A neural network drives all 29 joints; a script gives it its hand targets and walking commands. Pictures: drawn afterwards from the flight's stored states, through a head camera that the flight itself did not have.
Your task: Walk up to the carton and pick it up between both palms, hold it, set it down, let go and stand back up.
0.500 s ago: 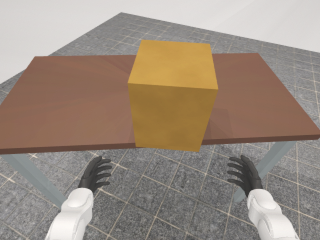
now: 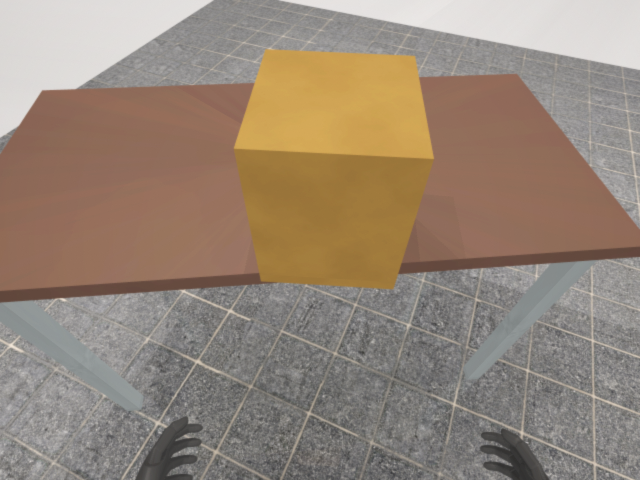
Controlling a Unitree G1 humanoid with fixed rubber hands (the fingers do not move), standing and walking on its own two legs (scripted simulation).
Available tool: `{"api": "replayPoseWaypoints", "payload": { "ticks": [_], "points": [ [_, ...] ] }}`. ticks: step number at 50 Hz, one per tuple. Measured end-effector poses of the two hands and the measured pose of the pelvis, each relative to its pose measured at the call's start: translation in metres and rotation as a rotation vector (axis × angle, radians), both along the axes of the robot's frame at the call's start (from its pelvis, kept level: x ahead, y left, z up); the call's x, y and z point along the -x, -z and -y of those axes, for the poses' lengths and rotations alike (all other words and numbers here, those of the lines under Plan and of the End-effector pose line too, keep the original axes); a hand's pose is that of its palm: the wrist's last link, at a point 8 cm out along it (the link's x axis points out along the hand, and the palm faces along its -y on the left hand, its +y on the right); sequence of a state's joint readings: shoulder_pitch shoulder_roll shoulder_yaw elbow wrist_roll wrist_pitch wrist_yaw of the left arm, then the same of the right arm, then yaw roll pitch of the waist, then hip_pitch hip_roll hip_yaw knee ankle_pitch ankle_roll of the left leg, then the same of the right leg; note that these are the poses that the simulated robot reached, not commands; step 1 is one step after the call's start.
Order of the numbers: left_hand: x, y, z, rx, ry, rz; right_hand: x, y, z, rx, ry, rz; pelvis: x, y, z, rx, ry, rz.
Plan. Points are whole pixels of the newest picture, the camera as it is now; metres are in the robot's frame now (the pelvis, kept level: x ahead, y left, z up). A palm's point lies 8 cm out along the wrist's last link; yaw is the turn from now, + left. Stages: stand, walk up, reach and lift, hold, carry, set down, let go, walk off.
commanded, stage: let go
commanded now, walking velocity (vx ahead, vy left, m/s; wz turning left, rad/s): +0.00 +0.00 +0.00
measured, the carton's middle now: (332, 175) +0.49 +0.03 +0.10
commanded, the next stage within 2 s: stand in 0.22 s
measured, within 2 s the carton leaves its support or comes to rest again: neither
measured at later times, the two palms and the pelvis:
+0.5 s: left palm out of the picture +0.07 +0.25 -0.12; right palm out of the picture +0.06 -0.24 -0.13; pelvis +0.03 +0.01 +0.00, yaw -3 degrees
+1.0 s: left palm out of the picture +0.03 +0.23 -0.14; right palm out of the picture -0.05 -0.20 -0.15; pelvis +0.02 +0.01 +0.00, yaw -5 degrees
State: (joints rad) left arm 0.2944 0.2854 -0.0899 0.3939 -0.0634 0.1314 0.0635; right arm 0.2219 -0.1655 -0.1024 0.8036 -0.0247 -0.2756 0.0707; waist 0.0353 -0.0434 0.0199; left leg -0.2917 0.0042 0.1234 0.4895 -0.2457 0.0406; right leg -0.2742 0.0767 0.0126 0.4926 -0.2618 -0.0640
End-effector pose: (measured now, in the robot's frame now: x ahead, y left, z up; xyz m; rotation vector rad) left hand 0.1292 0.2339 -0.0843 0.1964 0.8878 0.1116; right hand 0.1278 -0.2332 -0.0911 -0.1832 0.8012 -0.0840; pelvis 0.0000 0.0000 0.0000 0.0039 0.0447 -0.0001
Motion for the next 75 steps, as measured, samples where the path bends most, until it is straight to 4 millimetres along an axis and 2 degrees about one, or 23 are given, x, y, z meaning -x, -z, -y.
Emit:
{"api": "replayPoseWaypoints", "payload": {
  "ticks": [8,13,17,23,27,32,38,46,58,66,75],
  "points": [
    [-0.031,-0.008,0.008,0.011,0.020,0.060,-0.020,-0.010,-0.004,-0.004,0.000,0.058,-0.002,-0.003,0.000,0.003,-0.001,0.017],
    [-0.029,-0.004,0.008,0.003,0.048,0.061,-0.023,-0.008,-0.008,0.003,0.008,0.004,-0.007,-0.003,-0.003,0.009,0.000,0.018],
    [-0.004,0.009,-0.001,-0.009,0.067,0.023,-0.002,0.009,-0.002,0.025,0.053,-0.125,-0.014,0.000,-0.006,0.014,0.017,-0.006],
    [0.043,0.030,-0.013,-0.022,0.020,-0.148,0.048,0.030,0.009,0.035,0.120,-0.288,-0.025,0.003,-0.010,0.013,0.038,-0.025],
    [0.068,0.038,-0.017,-0.028,-0.005,-0.246,0.080,0.038,0.013,0.039,0.166,-0.379,-0.029,0.004,-0.011,0.010,0.050,-0.027],
    [0.083,0.044,-0.015,-0.029,-0.016,-0.323,0.111,0.043,0.011,0.034,0.216,-0.457,-0.031,0.004,-0.011,0.005,0.064,-0.021],
    [0.088,0.050,-0.005,-0.013,-0.007,-0.364,0.136,0.048,0.000,0.008,0.255,-0.516,-0.030,0.003,-0.012,0.001,0.077,-0.009],
    [0.090,0.055,0.008,0.011,0.012,-0.392,0.163,0.054,-0.024,-0.044,0.278,-0.577,-0.025,0.002,-0.013,-0.002,0.091,0.011],
    [0.114,0.058,0.008,0.017,0.015,-0.474,0.195,0.059,-0.050,-0.089,0.294,-0.649,-0.013,0.001,-0.019,-0.003,0.104,0.036],
    [0.131,0.060,0.008,0.025,0.014,-0.518,0.205,0.059,-0.056,-0.090,0.298,-0.666,-0.005,0.001,-0.024,-0.003,0.109,0.046],
    [0.140,0.062,0.006,0.030,0.016,-0.537,0.207,0.061,-0.060,-0.088,0.300,-0.659,0.002,0.002,-0.029,-0.004,0.113,0.052]
  ]
}}
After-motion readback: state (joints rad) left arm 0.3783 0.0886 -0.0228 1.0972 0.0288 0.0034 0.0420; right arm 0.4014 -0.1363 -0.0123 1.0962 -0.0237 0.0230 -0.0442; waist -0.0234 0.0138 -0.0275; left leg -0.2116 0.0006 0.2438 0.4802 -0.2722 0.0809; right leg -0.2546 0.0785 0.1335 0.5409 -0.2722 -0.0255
